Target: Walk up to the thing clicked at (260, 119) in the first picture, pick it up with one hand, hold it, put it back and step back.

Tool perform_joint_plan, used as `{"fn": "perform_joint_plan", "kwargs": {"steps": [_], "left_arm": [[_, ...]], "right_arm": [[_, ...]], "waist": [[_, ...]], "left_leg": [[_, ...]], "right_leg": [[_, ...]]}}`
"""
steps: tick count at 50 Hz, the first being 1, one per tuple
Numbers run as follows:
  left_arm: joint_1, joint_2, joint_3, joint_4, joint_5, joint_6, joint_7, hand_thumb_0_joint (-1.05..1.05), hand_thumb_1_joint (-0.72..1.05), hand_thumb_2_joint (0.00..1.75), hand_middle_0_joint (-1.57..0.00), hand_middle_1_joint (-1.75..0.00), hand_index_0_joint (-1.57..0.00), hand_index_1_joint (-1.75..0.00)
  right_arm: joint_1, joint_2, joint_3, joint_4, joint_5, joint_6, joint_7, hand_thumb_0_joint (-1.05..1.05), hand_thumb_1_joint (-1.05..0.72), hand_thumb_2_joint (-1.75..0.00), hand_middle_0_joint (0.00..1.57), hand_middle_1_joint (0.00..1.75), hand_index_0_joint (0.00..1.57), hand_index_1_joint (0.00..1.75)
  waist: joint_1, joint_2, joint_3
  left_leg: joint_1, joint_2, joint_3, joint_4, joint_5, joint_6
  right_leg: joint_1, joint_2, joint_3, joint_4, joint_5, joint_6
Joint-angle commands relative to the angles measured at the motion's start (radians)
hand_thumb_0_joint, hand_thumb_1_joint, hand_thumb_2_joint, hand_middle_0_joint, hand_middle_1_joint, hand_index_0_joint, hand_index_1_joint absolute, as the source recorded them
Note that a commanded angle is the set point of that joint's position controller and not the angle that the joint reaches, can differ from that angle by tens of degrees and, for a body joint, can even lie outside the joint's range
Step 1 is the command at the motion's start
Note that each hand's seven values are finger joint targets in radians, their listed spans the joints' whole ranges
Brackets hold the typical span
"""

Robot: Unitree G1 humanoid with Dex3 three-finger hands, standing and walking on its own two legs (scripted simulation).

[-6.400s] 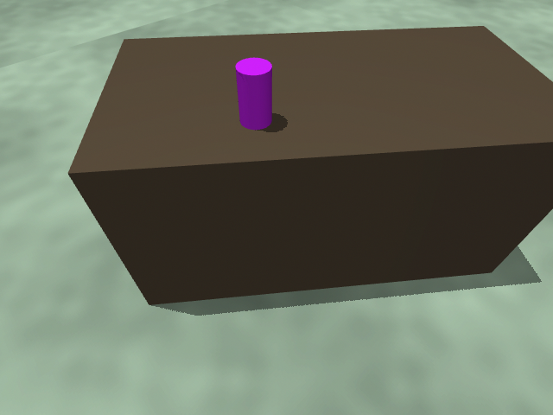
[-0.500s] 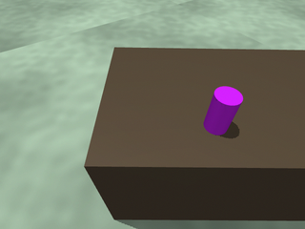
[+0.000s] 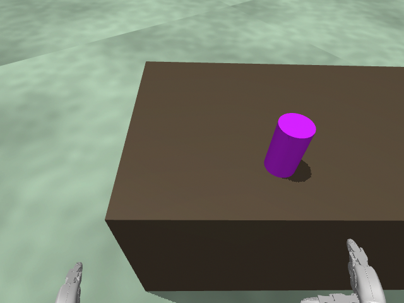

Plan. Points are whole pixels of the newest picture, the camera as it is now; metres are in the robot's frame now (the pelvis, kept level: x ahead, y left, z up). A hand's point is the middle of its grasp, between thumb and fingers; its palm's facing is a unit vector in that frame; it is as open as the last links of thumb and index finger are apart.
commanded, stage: rise first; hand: right
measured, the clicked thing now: (287, 146) +0.49 -0.22 +0.00
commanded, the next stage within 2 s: go down in 1.14 s
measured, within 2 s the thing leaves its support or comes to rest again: neither
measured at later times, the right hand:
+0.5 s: hand (351, 269) +0.18 -0.25 +0.02, palm faces +0.24 +0.90 -0.36, open 17.5 cm
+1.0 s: hand (365, 269) +0.17 -0.25 +0.07, palm faces +0.26 +0.89 -0.39, open 17.5 cm
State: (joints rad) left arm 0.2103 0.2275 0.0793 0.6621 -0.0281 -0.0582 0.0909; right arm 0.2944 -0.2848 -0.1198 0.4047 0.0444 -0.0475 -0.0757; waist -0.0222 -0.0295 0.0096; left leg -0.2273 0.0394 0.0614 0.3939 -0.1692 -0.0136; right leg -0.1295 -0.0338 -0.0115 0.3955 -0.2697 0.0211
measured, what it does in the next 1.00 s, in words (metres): stands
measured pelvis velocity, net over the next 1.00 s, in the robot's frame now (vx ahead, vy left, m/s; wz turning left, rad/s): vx -0.01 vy -0.01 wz -0.01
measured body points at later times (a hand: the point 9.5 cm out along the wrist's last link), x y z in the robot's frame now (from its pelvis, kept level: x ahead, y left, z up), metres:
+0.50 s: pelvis +0.00 -0.01 +0.00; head +0.00 +0.01 +0.45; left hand +0.16 +0.26 -0.09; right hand +0.16 -0.29 +0.05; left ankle +0.02 +0.13 -0.74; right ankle -0.04 -0.13 -0.74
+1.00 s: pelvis -0.01 -0.01 +0.00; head -0.01 +0.01 +0.45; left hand +0.15 +0.26 -0.10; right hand +0.15 -0.29 +0.09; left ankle +0.02 +0.13 -0.74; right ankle -0.04 -0.13 -0.74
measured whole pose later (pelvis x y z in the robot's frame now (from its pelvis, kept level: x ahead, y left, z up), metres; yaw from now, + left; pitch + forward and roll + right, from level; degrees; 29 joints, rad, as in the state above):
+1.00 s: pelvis -0.01 -0.01 +0.00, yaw -1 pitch -3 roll +0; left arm 0.22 0.21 0.16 0.67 -0.01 -0.11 0.05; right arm 0.50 -0.30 -0.21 -0.13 0.04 -0.21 -0.01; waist -0.04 -0.05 0.05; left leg -0.17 0.06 0.07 0.40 -0.17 -0.02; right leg -0.08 -0.02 0.00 0.40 -0.27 0.01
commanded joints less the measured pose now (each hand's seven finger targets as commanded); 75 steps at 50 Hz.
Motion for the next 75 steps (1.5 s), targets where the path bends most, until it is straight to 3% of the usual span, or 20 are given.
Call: {"fn": "perform_joint_plan", "kwargs": {"steps": [1, 7, 13, 21, 29, 36, 45, 47, 50, 52, 55, 57, 62, 63, 64, 65, 68, 69, 72, 75], "left_arm": [[-0.067, 0.139, 0.036, -0.202, 0.001, -0.062, 0.007, 0.0, -0.54, 0.02, -0.06, -0.05, -0.06, -0.05], [0.016, 0.152, 0.095, -0.159, 0.002, -0.059, -0.012, 0.0, -0.53, 0.01, -0.06, -0.05, -0.06, -0.04], [-0.099, 0.137, 0.076, -0.189, 0.009, -0.08, -0.026, 0.0, -0.55, 0.03, -0.06, -0.05, -0.06, -0.05], [-0.058, 0.168, 0.12, -0.145, 0.019, -0.084, -0.022, 0.0, -0.55, 0.04, -0.06, -0.05, -0.05, -0.05], [-0.067, 0.112, 0.092, -0.125, 0.015, -0.087, -0.035, 0.0, -0.56, 0.04, -0.06, -0.05, -0.05, -0.05], [-0.085, 0.175, 0.151, -0.162, 0.019, -0.102, -0.029, 0.0, -0.57, 0.06, -0.06, -0.05, -0.05, -0.06], [-0.076, 0.097, 0.092, -0.137, 0.015, -0.11, -0.043, 0.0, -0.57, 0.06, -0.06, -0.05, -0.05, -0.06], [-0.072, 0.161, 0.149, -0.145, 0.017, -0.112, -0.035, 0.0, -0.57, 0.07, -0.06, -0.05, -0.05, -0.06], [-0.065, 0.113, 0.114, -0.114, 0.016, -0.112, -0.043, 0.0, -0.57, 0.07, -0.06, -0.05, -0.05, -0.06], [-0.087, 0.156, 0.152, -0.137, 0.016, -0.117, -0.037, 0.0, -0.57, 0.07, -0.05, -0.05, -0.04, -0.06], [-0.076, 0.098, 0.105, -0.111, 0.015, -0.117, -0.046, 0.0, -0.57, 0.08, -0.06, -0.06, -0.05, -0.07], [-0.069, 0.146, 0.146, -0.103, 0.017, -0.116, -0.04, 0.0, -0.58, 0.08, -0.06, -0.05, -0.04, -0.07], [-0.088, 0.142, 0.138, -0.121, 0.02, -0.12, -0.04, 0.0, -0.5, 0.01, -0.06, -0.06, -0.07, -0.05], [-0.127, 0.08, 0.072, -0.137, 0.04, -0.124, -0.057, 0.0, -0.58, 0.09, -0.06, -0.06, -0.05, -0.07], [-0.06, 0.164, 0.177, -0.105, 0.015, -0.117, -0.037, 0.0, -0.51, 0.01, -0.06, -0.06, -0.07, -0.05], [-0.094, 0.125, 0.118, -0.117, 0.043, -0.116, -0.05, 0.0, -0.54, 0.04, -0.05, -0.05, -0.05, -0.05], [-0.105, 0.179, 0.178, -0.142, 0.039, -0.116, -0.038, 0.0, -0.55, 0.05, -0.05, -0.05, -0.05, -0.05], [-0.113, 0.136, 0.128, -0.135, 0.038, -0.11, -0.042, 0.0, -0.55, 0.05, -0.05, -0.05, -0.05, -0.05], [-0.106, 0.174, 0.165, -0.131, 0.031, -0.112, -0.027, 0.0, -0.55, 0.05, -0.05, -0.04, -0.05, -0.05], [-0.113, 0.11, 0.111, -0.075, 0.021, -0.111, -0.02, 0.0, -0.54, 0.04, -0.06, -0.04, -0.05, -0.05]], "right_arm": [[-0.015, -0.161, -0.079, -0.274, 0.002, -0.068, -0.014, 0.0, 0.54, -0.05, 0.04, 0.06, 0.05, 0.06], [0.044, -0.168, -0.125, -0.385, 0.005, -0.079, 0.009, 0.0, 0.56, -0.04, 0.04, 0.06, 0.05, 0.06], [0.033, -0.147, -0.112, -0.544, 0.004, -0.105, 0.019, 0.0, 0.57, -0.04, 0.04, 0.06, 0.05, 0.06], [0.114, -0.167, -0.156, -0.584, 0.0, -0.139, 0.021, 0.0, 0.57, -0.04, 0.04, 0.06, 0.05, 0.06], [0.129, -0.16, -0.162, -0.661, 0.003, -0.171, 0.036, 0.0, 0.55, -0.04, 0.04, 0.06, 0.05, 0.06], [0.13, -0.181, -0.194, -0.697, 0.003, -0.196, 0.037, 0.0, 0.55, -0.04, 0.04, 0.06, 0.05, 0.06], [0.156, -0.173, -0.193, -0.741, 0.002, -0.226, 0.045, 0.0, 0.55, -0.05, 0.04, 0.06, 0.05, 0.06], [0.16, -0.186, -0.212, -0.737, 0.002, -0.229, 0.043, 0.0, 0.55, -0.05, 0.04, 0.06, 0.05, 0.06], [0.152, -0.174, -0.204, -0.76, 0.003, -0.237, 0.045, 0.0, 0.55, -0.05, 0.05, 0.06, 0.05, 0.06], [0.152, -0.191, -0.217, -0.749, 0.003, -0.237, 0.042, 0.0, 0.56, -0.05, 0.04, 0.06, 0.05, 0.06], [0.148, -0.179, -0.21, -0.789, 0.003, -0.247, 0.048, 0.0, 0.54, -0.05, 0.05, 0.06, 0.05, 0.06], [0.164, -0.189, -0.224, -0.744, 0.004, -0.242, 0.046, 0.0, 0.55, -0.05, 0.04, 0.06, 0.05, 0.06], [0.165, -0.192, -0.227, -0.776, 0.004, -0.252, 0.049, 0.0, 0.47, -0.07, 0.05, 0.05, 0.05, 0.05], [0.125, -0.112, -0.19, -0.884, -0.002, -0.284, 0.061, 0.0, 0.47, -0.07, 0.05, 0.06, 0.05, 0.06], [0.174, -0.233, -0.28, -0.738, 0.003, -0.26, 0.046, 0.0, 0.39, -0.07, 0.05, 0.05, 0.05, 0.05], [0.176, -0.151, -0.238, -0.791, -0.005, -0.282, 0.059, 0.0, 0.47, -0.05, 0.04, 0.05, 0.05, 0.05], [0.121, -0.176, -0.288, -0.729, 0.012, -0.284, 0.067, 0.0, 0.5, -0.06, 0.04, 0.06, 0.05, 0.06], [0.071, -0.175, -0.29, -0.725, 0.022, -0.287, 0.074, 0.0, 0.49, -0.05, 0.04, 0.05, 0.05, 0.05], [-0.003, -0.202, -0.322, -0.66, 0.049, -0.279, 0.105, 0.0, 0.5, -0.05, 0.04, 0.05, 0.05, 0.05], [-0.133, -0.233, -0.351, -0.62, 0.089, -0.277, 0.16, 0.0, 0.49, -0.05, 0.04, 0.05, 0.05, 0.05]], "waist": [[-0.011, 0.001, -0.076], [0.007, -0.003, -0.041], [-0.016, 0.006, -0.06], [-0.016, 0.021, -0.052], [-0.023, 0.004, -0.013], [-0.009, 0.013, -0.039], [-0.031, 0.019, -0.023], [-0.016, 0.006, -0.03], [-0.029, -0.017, -0.026], [-0.021, -0.005, -0.033], [-0.031, -0.024, -0.021], [-0.022, 0.021, -0.024], [-0.022, 0.021, -0.038], [-0.014, 0.03, -0.121], [-0.026, 0.008, -0.048], [-0.009, 0.051, -0.102], [0.001, 0.048, -0.088], [-0.003, 0.044, -0.048], [0.015, 0.042, -0.035], [0.016, -0.005, -0.015]], "left_leg": [[0.137, -0.028, 0.025, -0.044, 0.128, 0.019], [0.126, -0.026, 0.029, -0.043, 0.153, 0.013], [0.154, -0.03, 0.036, -0.034, 0.15, 0.018], [0.169, -0.027, 0.033, -0.037, 0.148, 0.017], [0.148, -0.02, 0.032, -0.054, 0.089, 0.014], [0.153, -0.018, 0.033, -0.051, 0.089, 0.012], [0.157, -0.02, 0.039, -0.049, 0.065, 0.014], [0.146, -0.02, 0.038, -0.045, 0.067, 0.015], [0.148, -0.021, 0.04, -0.04, 0.071, 0.02], [0.148, -0.022, 0.04, -0.042, 0.074, 0.019], [0.144, -0.02, 0.039, -0.046, 0.052, 0.019], [0.145, -0.022, 0.042, -0.047, 0.061, 0.016], [0.147, -0.017, 0.035, -0.047, 0.079, 0.011], [0.14, -0.032, 0.032, -0.019, 0.094, 0.006], [0.151, -0.013, 0.035, -0.038, 0.104, 0.013], [0.143, -0.03, 0.032, -0.022, 0.109, 0.003], [0.13, -0.024, 0.028, -0.02, 0.116, -0.002], [0.112, -0.024, 0.026, -0.031, 0.069, -0.002], [0.094, -0.022, 0.026, -0.039, 0.039, -0.002], [0.078, -0.021, 0.022, -0.033, 0.037, 0.002]], "right_leg": [[-0.038, 0.028, -0.027, -0.072, 0.217, -0.026], [-0.024, 0.033, -0.033, -0.071, 0.234, -0.028], [-0.02, 0.019, -0.017, -0.072, 0.254, -0.021], [-0.023, 0.023, -0.021, -0.066, 0.252, -0.025], [-0.043, 0.035, -0.028, -0.073, 0.183, -0.031], [-0.028, 0.037, -0.024, -0.07, 0.183, -0.03], [-0.05, 0.038, -0.022, -0.071, 0.167, -0.03], [-0.037, 0.037, -0.021, -0.073, 0.166, -0.029], [-0.043, 0.033, -0.016, -0.074, 0.179, -0.024], [-0.044, 0.033, -0.017, -0.071, 0.184, -0.025], [-0.048, 0.037, -0.021, -0.073, 0.159, -0.027], [-0.05, 0.033, -0.017, -0.07, 0.167, -0.03], [-0.04, 0.041, -0.024, -0.06, 0.176, -0.034], [-0.016, 0.037, -0.002, -0.044, 0.179, -0.03], [-0.031, 0.044, -0.024, -0.057, 0.204, -0.03], [-0.021, 0.042, -0.002, -0.036, 0.187, -0.032], [-0.026, 0.045, -0.005, -0.034, 0.185, -0.033], [-0.045, 0.047, -0.005, -0.041, 0.139, -0.034], [-0.05, 0.046, -0.002, -0.052, 0.099, -0.036], [-0.062, 0.044, 0.004, -0.053, 0.088, -0.032]]}}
